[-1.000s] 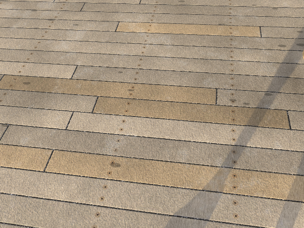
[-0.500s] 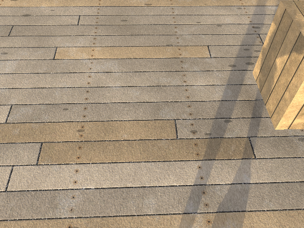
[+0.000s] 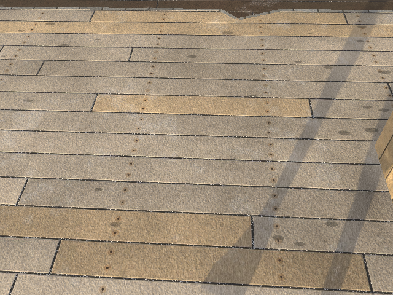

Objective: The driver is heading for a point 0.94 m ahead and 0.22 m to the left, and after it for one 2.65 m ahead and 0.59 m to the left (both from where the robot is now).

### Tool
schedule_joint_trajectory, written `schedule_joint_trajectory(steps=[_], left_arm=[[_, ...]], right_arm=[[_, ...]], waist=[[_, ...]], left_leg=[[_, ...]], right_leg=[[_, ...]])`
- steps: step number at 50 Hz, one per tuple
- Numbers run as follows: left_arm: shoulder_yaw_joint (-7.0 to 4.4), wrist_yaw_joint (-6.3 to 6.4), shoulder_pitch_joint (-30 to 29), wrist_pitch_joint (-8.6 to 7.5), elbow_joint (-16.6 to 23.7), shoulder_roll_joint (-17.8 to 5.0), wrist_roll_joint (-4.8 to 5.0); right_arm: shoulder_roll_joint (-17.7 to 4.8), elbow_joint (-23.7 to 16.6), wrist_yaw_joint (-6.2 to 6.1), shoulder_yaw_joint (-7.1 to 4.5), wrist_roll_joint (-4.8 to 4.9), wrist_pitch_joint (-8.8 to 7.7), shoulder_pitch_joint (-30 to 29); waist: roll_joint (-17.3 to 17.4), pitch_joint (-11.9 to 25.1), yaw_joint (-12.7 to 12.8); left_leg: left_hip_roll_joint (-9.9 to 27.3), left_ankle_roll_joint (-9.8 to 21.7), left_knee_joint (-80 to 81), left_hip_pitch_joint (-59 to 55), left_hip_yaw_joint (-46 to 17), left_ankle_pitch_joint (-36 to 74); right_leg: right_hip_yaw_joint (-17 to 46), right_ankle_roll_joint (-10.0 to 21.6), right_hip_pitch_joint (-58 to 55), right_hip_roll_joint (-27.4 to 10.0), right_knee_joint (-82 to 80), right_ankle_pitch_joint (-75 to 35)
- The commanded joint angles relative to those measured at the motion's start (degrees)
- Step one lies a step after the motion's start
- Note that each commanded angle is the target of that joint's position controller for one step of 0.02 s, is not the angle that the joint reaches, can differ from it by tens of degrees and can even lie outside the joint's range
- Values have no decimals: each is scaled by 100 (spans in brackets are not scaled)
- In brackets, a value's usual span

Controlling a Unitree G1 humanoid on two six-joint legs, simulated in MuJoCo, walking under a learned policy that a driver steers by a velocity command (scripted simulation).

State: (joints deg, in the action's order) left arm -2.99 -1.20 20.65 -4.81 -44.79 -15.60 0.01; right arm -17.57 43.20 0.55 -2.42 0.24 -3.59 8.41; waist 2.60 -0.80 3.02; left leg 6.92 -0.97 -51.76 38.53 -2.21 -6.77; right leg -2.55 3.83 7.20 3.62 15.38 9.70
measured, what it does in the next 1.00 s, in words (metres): walks ahead: left foot, then right foot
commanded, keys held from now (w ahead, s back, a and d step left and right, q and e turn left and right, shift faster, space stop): w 0.88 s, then w+q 0.12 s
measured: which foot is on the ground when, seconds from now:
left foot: up 0.00-0.22, down 0.24-0.80, up 0.82-1.00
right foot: down 0.00-0.24, up 0.26-0.76, down 0.78-1.00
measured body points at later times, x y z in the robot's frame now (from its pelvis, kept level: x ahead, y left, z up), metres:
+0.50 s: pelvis +0.28 +0.07 +0.00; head +0.30 +0.08 +0.45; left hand +0.42 +0.34 -0.11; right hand +0.34 -0.21 -0.12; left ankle +0.28 +0.15 -0.75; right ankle +0.36 -0.11 -0.67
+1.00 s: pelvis +0.56 +0.00 +0.00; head +0.58 -0.01 +0.45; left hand +0.63 +0.28 -0.12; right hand +0.68 -0.27 -0.13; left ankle +0.60 +0.17 -0.67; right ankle +0.58 -0.08 -0.75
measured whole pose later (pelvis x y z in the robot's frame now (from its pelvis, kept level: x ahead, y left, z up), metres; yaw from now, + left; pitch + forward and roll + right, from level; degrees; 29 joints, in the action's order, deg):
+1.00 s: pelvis +0.56 +0.00 +0.00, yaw +2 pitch +1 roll -1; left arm -3.0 -1.5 16.1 -5.2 -47.2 -14.9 -0.7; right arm -17.6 48.0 0.1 -3.1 1.4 -3.2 12.7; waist 2.8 -1.5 1.3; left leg 5.9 0.7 -61.5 34.4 -2.9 -14.3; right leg -4.6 3.8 10.7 2.9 18.8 8.9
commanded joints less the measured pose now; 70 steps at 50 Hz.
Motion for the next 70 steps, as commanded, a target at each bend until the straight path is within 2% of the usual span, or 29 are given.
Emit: schedule_joint_trajectory(steps=[1, 8, 10, 12, 13, 14, 15, 16, 18, 22, 28, 34, 37, 39, 40, 41, 42, 44, 45, 49, 55, 60, 63, 65, 66, 67, 68, 69, 70], left_arm=[[-221, 69, -288, -88, 343, -931, 39], [-286, 129, 271, 95, -86, -1116, 126], [-309, 159, 179, 157, -123, -1188, 125], [-220, 196, 90, 206, -80, -1005, 68], [-45, 181, 549, 133, 127, -513, -12], [43, 149, 803, 10, 53, -273, 16], [-104, 102, 257, -71, 121, -855, 165], [-130, 87, -205, -116, 267, -959, 230], [-153, 124, -462, -79, 293, -859, 90], [-110, 155, -293, 120, 242, -538, 44], [-17, 81, -1454, 35, 539, -311, 28], [-1, -110, -2285, -53, 866, -385, 94], [-91, -143, -1817, -76, 783, -608, 71], [-332, -55, -153, -63, 319, -1098, 19], [-476, -17, 470, -29, 221, -1703, -70], [-373, -26, 619, 0, 166, -1313, 33], [-260, -18, 233, 3, 211, -1039, 61], [-168, -20, -502, 9, 299, -759, 5], [-118, -25, -732, -32, 325, -577, -45], [-171, -9, -819, -190, 137, -657, -84], [-202, 127, -649, -176, -106, -812, -74], [-264, 172, -207, -5, -397, -943, 24], [-326, 229, -319, 151, -400, -1105, 78], [-362, 300, -459, 258, -337, -1225, 78], [-326, 335, -507, 279, -285, -1168, 77], [-190, 327, -302, 201, -98, -784, -61], [1, 223, -78, -20, 110, -272, -89], [-111, 105, -630, -242, 186, -789, 110], [-114, 58, -1004, -355, 319, -857, 245]], right_arm=[[-167, -349, 42, -9, 3, -80, -306], [-284, -690, 237, -21, 67, -183, -1156], [-429, -623, 248, -84, 52, -203, -815], [-878, -205, 161, -319, 14, -197, 679], [-1451, -111, 108, -449, -109, -175, 1456], [-1361, -5, 137, -424, -16, -143, 1691], [-943, -28, 127, -295, 59, -137, 1487], [-799, -81, 110, -246, 63, -129, 1082], [-502, -160, 125, -156, -48, -140, 502], [-542, -35, 117, -181, -41, -258, 414], [-745, 244, -15, -221, 17, -188, 859], [-890, 584, -61, -273, 91, -19, 1385], [-1001, 618, -105, -320, 106, 65, 1238], [-744, 525, -130, -205, 29, 103, 1152], [-149, 366, -83, -10, -20, -5, 1796], [-227, 466, -46, -6, 8, -133, 1693], [-726, 322, 6, -144, 173, -225, 1215], [-671, 168, 0, -144, 146, -259, 590], [-631, 229, -17, -180, 105, -191, 690], [-305, 323, -67, -147, 121, 76, 838], [-153, 48, 36, -124, 77, 14, -50], [-63, -370, 197, -66, 83, 15, -792], [-211, -565, 300, -138, 85, 30, -739], [-522, -439, 300, -324, 90, 67, 139], [-853, -209, 228, -515, 108, 81, 1077], [-1429, -86, 88, -695, 112, 145, 1786], [-1607, -262, 102, -661, 141, 90, 1482], [-1118, -296, 120, -519, 100, 51, 1527], [-865, -304, 107, -456, 75, 10, 1345]], waist=[[-542, -154, -107], [-615, -329, 104], [-740, -102, -133], [-600, 917, -857], [404, 1906, -871], [1318, 2419, -824], [795, 1710, -950], [501, 981, -843], [157, 301, -494], [213, 161, -195], [47, -146, -550], [68, -364, -772], [218, -46, -406], [-44, 1142, 365], [-1275, 2050, 235], [-1702, 2401, 335], [-1278, 1534, 335], [-621, 443, 34], [-709, 290, -176], [-709, 39, -387], [-555, -214, -107], [-432, -461, 180], [-608, -292, -25], [-756, 317, -557], [-573, 806, -1040], [392, 1414, -1131], [1276, 2043, -638], [617, 1977, -999], [335, 1263, -956]], left_leg=[[-19, -26, 1032, -175, 27, 1015], [-283, 272, 2174, -202, 96, 702], [-465, 435, 2309, -792, 262, 282], [-507, 778, 2310, -3072, 325, 479], [940, 1507, 2179, -5385, -1740, 295], [1546, 2006, 3086, -6202, -3823, -782], [1375, 1746, 3338, -5765, -3470, -1490], [1203, 1544, 3472, -4963, -2711, -1314], [776, 1400, 3823, -3572, -1759, -352], [575, 1531, 4337, -2811, -979, 583], [293, 1279, 4482, -3021, -186, 972], [728, 1199, 4094, -4019, -299, 1045], [776, 1024, 3397, -4340, -259, 2452], [242, 707, 1262, -3426, 172, 2750], [-621, 275, -1028, -1063, 465, 492], [-996, 222, -1980, -88, -248, -2583], [-625, 314, -2381, 477, -445, -2403], [-119, 343, -1821, 355, -151, -1481], [73, 321, -1509, -6, -218, -1170], [135, 120, -1037, -252, -327, -502], [-77, 85, 862, -150, -118, 1282], [-166, 288, 1650, 223, 150, 1009], [-438, 541, 1761, -94, 519, 129], [-890, 803, 1779, -1362, 848, -289], [-1042, 1035, 2114, -2815, 705, 16], [108, 1582, 2201, -4715, -1227, -108], [1238, 2624, 3162, -6068, -4401, -828], [1152, 2371, 3443, -6070, -4142, -1050], [935, 2121, 3438, -5407, -3233, -747]], right_leg=[[751, 853, 198, -1381, -839, -1162], [833, 677, -900, -1826, -347, -1318], [795, 549, -1109, -1828, 117, -2319], [366, 238, -485, -1327, 1964, -3170], [82, -133, 1506, -695, 4152, -1249], [672, -297, 2892, 3, 5359, 2400], [1010, -237, 3566, -343, 5863, 2306], [801, -175, 3755, -637, 5746, 1754], [670, -215, 3275, -1040, 5136, 926], [615, -418, 2842, -1191, 4573, 334], [406, -503, 2934, -1037, 2469, -1414], [371, -282, 3053, -820, 1498, -1159], [180, -27, 2247, -569, 1289, -546], [347, 383, -373, -751, 1371, -841], [2810, 1273, -2755, -2234, 1280, -116], [4402, 1530, -3106, -2612, 392, 575], [3765, 1252, -2469, -2453, 230, 1028], [2489, 1007, -826, -2007, -115, 409], [2055, 905, -318, -1835, -311, 54], [1058, 929, 363, -1716, -853, -717], [-113, 615, 56, -1515, -1023, -1213], [-419, 536, -1048, -1875, -729, -1634], [-620, 366, -1526, -2008, 15, -3476], [-819, 185, -1434, -1884, 1416, -5140], [-951, -21, -745, -1633, 2712, -4767], [-1011, -313, 1102, -1175, 4683, -2321], [25, -569, 3100, 73, 6377, 2297], [907, -412, 3740, -310, 6589, 2159], [807, -274, 3907, -560, 6315, 1712]])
